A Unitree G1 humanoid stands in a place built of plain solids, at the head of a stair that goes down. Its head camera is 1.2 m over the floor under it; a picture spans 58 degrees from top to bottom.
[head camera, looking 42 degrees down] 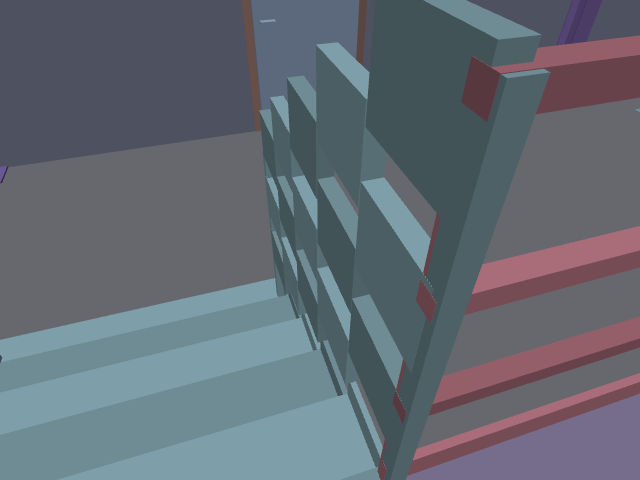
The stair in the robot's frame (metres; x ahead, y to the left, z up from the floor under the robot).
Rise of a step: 0.16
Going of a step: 0.30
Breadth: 1.62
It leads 17 degrees to the left of straight ahead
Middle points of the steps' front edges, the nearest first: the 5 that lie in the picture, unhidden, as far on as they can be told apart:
0.50 0.66 -0.16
0.79 0.75 -0.32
1.08 0.84 -0.49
1.36 0.93 -0.65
1.65 1.02 -0.81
